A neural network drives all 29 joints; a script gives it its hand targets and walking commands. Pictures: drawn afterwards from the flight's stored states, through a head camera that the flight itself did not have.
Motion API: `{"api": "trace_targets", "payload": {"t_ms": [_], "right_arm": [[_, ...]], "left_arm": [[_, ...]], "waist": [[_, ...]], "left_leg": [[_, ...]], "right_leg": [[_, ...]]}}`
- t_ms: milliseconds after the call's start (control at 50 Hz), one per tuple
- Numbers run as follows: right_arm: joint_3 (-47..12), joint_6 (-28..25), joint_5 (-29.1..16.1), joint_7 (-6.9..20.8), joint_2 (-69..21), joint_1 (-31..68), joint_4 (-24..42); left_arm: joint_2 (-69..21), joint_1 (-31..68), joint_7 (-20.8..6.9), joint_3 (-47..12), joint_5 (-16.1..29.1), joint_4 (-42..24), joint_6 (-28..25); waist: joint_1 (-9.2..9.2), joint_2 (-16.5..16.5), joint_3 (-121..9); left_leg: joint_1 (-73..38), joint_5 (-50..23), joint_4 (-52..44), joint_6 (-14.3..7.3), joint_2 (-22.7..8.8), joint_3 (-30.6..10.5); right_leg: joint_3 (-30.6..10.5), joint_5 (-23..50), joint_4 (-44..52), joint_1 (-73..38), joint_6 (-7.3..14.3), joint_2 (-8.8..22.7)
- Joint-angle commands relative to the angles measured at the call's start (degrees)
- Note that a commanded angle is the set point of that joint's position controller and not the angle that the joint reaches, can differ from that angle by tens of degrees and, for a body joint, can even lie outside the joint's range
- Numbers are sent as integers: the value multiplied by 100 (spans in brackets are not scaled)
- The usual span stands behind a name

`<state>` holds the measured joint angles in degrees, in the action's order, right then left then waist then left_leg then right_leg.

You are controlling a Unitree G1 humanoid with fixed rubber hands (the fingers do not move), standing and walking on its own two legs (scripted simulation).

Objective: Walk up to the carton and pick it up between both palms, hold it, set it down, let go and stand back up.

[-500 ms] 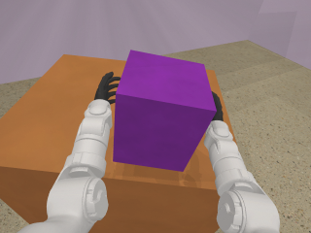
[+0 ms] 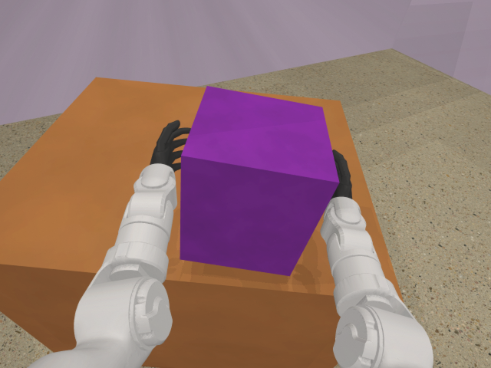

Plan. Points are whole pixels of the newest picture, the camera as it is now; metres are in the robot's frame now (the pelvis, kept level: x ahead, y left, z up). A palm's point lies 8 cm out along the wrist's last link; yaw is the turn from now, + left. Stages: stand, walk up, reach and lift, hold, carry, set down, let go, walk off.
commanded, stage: set down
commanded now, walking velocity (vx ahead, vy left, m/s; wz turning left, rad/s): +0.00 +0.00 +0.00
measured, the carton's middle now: (249, 184) +0.43 +0.00 +0.09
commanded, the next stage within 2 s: none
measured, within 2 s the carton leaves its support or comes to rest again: rests again in 0.64 s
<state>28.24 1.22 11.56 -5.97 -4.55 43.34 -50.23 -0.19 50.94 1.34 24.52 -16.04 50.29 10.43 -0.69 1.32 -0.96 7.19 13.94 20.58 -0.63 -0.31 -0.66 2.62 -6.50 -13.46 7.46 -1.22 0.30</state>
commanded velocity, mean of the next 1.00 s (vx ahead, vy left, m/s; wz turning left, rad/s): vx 0.00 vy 0.00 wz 0.00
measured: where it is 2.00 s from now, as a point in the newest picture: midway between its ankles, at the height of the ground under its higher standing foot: outside the picture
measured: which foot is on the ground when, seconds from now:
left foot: down 0.00-1.00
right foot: down 0.00-1.00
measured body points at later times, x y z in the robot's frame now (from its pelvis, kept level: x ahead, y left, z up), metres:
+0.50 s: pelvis +0.01 +0.00 +0.00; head +0.03 +0.02 +0.45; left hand +0.44 +0.15 +0.10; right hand +0.41 -0.15 +0.09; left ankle -0.04 +0.10 -0.75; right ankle +0.00 -0.13 -0.75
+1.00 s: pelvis +0.00 +0.00 +0.00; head +0.03 +0.02 +0.45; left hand +0.43 +0.15 +0.09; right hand +0.41 -0.15 +0.08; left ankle -0.03 +0.10 -0.75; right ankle +0.00 -0.13 -0.75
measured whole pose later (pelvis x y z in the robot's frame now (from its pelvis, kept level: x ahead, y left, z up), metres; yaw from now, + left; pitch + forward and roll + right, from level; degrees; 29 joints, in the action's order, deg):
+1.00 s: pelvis +0.00 +0.00 +0.00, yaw +1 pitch +4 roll -1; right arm 35.8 -6.3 22.1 -3.4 -8.2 39.9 -48.0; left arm -1.8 47.1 0.4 27.0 -17.6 53.9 1.5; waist -0.1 0.7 -1.8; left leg 11.1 13.3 20.2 -0.8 0.2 -1.0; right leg 3.2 -6.8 -14.3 11.6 -1.3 0.9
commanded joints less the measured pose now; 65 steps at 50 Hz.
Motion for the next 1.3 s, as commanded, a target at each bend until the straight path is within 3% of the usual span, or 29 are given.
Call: {"api": "trace_targets", "payload": {"t_ms": [0,80,120,160,200,220,280,340,380,460,480,520,580,680,720,780,820,900,940,980,1020,1060,1100,1140,1180,1200,1280], "right_arm": [[-1709,-665,178,888,-2383,5034,1086],[-1751,-818,199,970,-2477,5109,1140],[-1766,-835,283,984,-2513,5045,1083],[-1717,-841,406,963,-2633,4976,1073],[-1650,-859,467,982,-2610,4990,1131],[-1632,-903,507,975,-2629,4926,1135],[-1535,-855,611,995,-2571,4637,808],[-1557,-882,575,978,-2581,4674,1029],[-1620,-919,551,958,-2594,4583,1086],[-1615,-920,684,970,-2767,4383,1037],[-1694,-938,715,1001,-2792,4277,966],[-1641,-1042,738,1024,-2738,4273,1046],[-1636,-1150,711,1054,-2795,4294,978],[-1596,-1208,937,995,-2847,4132,886],[-1545,-1196,979,1009,-2762,4083,768],[-1534,-1270,1004,1020,-2768,4063,928],[-1491,-1260,1000,1024,-2680,3880,728],[-1393,-1268,1146,1023,-2846,3919,906],[-1409,-1331,1183,1072,-2846,3926,892],[-1257,-1312,1207,1098,-2806,3834,633],[-1298,-1344,1226,1087,-2822,3819,780],[-1190,-1294,1317,1085,-2838,3767,636],[-1158,-1294,1362,1076,-2817,3732,712],[-1166,-1350,1361,1083,-2943,3585,692],[-1029,-1300,1435,1092,-2751,3398,403],[-950,-1269,1499,1086,-2832,3436,397],[-885,-1393,1525,1060,-2737,3254,529]], "left_arm": [[-2994,3505,-810,-1507,86,-264,-143],[-3028,3517,-746,-1606,235,-278,-223],[-2954,3462,-750,-1493,194,-178,-296],[-2858,3654,-748,-1488,193,-361,-413],[-2881,3688,-762,-1468,153,-197,-457],[-2959,3727,-746,-1587,244,-253,-506],[-2832,3430,-758,-1370,103,-101,-470],[-2853,3205,-871,-1283,18,-65,-398],[-2926,3025,-875,-1295,6,-28,-398],[-2724,3255,-905,-1220,-23,-173,-558],[-2740,3312,-880,-1223,-21,-303,-631],[-2922,3215,-799,-1412,-82,-225,-664],[-2891,3340,-730,-1489,-20,-277,-781],[-2879,3306,-740,-1433,-11,-113,-942],[-2844,3152,-786,-1349,-48,-4,-921],[-2806,3063,-800,-1254,-98,43,-967],[-2883,2999,-772,-1301,-97,83,-948],[-2798,3139,-825,-1169,-91,14,-1021],[-2902,3308,-761,-1297,-118,-88,-1116],[-2808,3150,-772,-1116,-189,215,-1120],[-2770,3009,-800,-994,-338,188,-1130],[-2754,2989,-850,-866,-403,280,-1092],[-2634,3021,-876,-804,-329,279,-1120],[-2630,3205,-835,-939,-326,-79,-1258],[-2656,2915,-849,-771,-460,281,-1201],[-2552,2875,-893,-661,-547,336,-1192],[-2616,2641,-913,-694,-570,291,-1151]], "waist": [[-76,-478,-3172],[-12,-471,-3699],[24,-233,-3666],[70,-286,-3745],[40,-307,-3729],[-101,-383,-3863],[-57,-324,-3499],[-23,-212,-3475],[-15,-256,-3389],[-18,-106,-3231],[57,-238,-3373],[-17,-555,-3637],[30,-560,-3682],[-55,-350,-3709],[-45,-217,-3417],[38,-222,-3568],[-47,-353,-3424],[-30,-64,-3557],[-22,-373,-3724],[-25,-389,-3431],[111,-321,-3385],[67,-250,-3085],[26,-127,-3064],[41,-241,-3335],[7,-223,-2917],[19,-183,-2782],[-54,-300,-2718]], "left_leg": [[-227,-2811,-93,633,117,553],[-613,-3513,174,690,72,471],[-444,-3226,103,629,65,536],[-73,-3043,22,608,98,541],[-15,-3009,16,595,111,555],[-122,-3084,54,627,110,555],[-300,-3526,136,655,68,532],[-16,-3003,-16,582,113,589],[28,-3188,-26,586,137,599],[467,-2629,-170,464,173,623],[441,-2776,-142,483,163,605],[5,-3217,-20,602,71,562],[-243,-3683,190,651,16,549],[114,-3283,65,553,108,550],[163,-3242,16,545,69,538],[196,-3190,16,506,36,544],[-85,-3529,60,593,-9,502],[204,-2820,-62,510,59,578],[27,-2976,-42,536,43,620],[135,-3024,-39,548,36,583],[320,-2751,-107,482,80,636],[459,-2248,-285,440,87,646],[508,-2348,-260,403,72,631],[451,-2531,-203,424,87,702],[437,-2603,-227,438,50,618],[427,-2260,-274,400,75,683],[264,-2471,-227,466,38,643]], "right_leg": [[398,2082,-463,-1981,-16,-266],[396,2197,-476,-1608,26,-285],[421,2319,-466,-1749,-4,-289],[354,2521,-563,-2060,-48,-229],[352,2629,-609,-2143,-49,-205],[407,2606,-624,-2052,-63,-216],[412,2487,-560,-1819,-59,-235],[364,2539,-528,-2148,-70,-191],[380,2806,-587,-2311,-85,-183],[340,2861,-669,-2536,-135,-129],[340,2920,-729,-2468,-126,-123],[386,2787,-705,-2197,-52,-130],[448,2594,-640,-1719,5,-221],[399,2934,-714,-2027,-64,-142],[393,2689,-684,-1984,-85,-141],[408,2722,-669,-1980,-60,-123],[448,2476,-603,-1784,-20,-159],[428,2463,-627,-1968,-110,-120],[442,2417,-630,-1840,-78,-119],[394,2290,-593,-1865,-64,-86],[387,2435,-620,-1989,-96,-38],[418,2224,-613,-2051,-88,-39],[397,2267,-650,-2091,-123,-28],[408,2438,-695,-2176,-140,-18],[447,2255,-640,-1961,-97,-42],[414,2026,-561,-1990,-126,-36],[505,1984,-542,-1859,-97,-61]]}}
